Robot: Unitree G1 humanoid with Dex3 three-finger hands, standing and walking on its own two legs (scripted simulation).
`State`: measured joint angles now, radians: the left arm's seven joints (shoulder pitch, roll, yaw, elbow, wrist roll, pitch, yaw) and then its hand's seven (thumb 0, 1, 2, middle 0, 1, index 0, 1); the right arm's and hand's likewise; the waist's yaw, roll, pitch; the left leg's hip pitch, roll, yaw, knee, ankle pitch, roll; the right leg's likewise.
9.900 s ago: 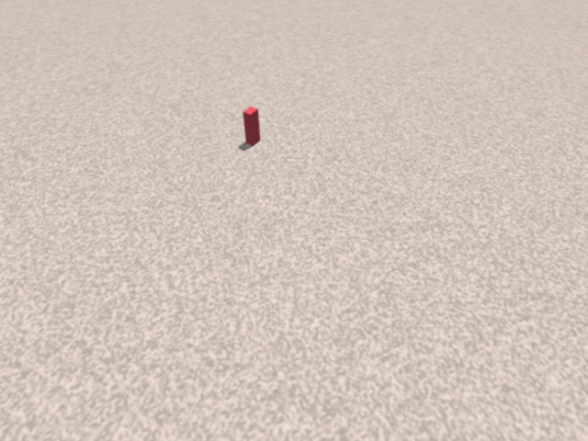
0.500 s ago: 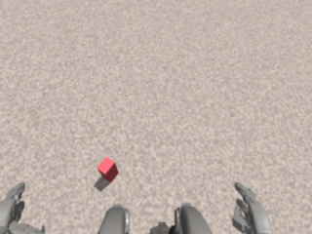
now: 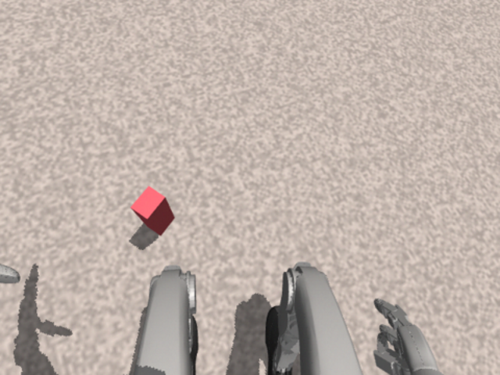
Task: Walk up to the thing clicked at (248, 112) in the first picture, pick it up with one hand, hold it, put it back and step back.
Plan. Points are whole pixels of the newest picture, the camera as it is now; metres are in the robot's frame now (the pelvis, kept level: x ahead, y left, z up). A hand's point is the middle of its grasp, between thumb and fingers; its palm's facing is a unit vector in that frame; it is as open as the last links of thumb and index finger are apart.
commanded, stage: go down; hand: left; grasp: from the side
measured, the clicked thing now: (155, 213) +0.46 +0.22 -0.42
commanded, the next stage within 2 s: approach in 1.28 s
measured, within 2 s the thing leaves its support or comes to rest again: neither
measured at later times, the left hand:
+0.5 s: hand out of the picture +0.36 +0.39 -0.09, palm faces +0.15 -0.98 -0.16, open 17.2 cm
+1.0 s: hand out of the picture +0.38 +0.40 -0.11, palm faces +0.15 -0.98 -0.13, open 17.5 cm
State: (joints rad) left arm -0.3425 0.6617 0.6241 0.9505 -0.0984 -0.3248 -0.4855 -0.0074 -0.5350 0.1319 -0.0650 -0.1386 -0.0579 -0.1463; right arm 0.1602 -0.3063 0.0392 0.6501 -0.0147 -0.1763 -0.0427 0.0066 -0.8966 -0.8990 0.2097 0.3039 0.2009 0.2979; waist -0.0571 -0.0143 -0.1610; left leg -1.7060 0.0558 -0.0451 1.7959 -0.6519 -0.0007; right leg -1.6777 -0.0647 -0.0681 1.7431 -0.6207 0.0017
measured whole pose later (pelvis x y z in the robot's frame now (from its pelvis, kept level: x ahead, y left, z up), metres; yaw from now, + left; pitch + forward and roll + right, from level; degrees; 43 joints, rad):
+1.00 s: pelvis -0.02 +0.00 -0.11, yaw -2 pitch +33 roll -6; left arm -0.59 0.86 0.77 1.05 -0.14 -0.34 -0.66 -0.01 -0.54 0.10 -0.05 -0.07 -0.03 -0.08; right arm 0.12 -0.36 0.09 0.67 -0.04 -0.17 -0.03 0.00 -0.92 -0.91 0.21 0.30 0.20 0.30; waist -0.08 -0.02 -0.11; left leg -2.06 0.04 -0.09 2.16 -0.68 0.01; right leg -2.00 -0.07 -0.08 2.08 -0.64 0.01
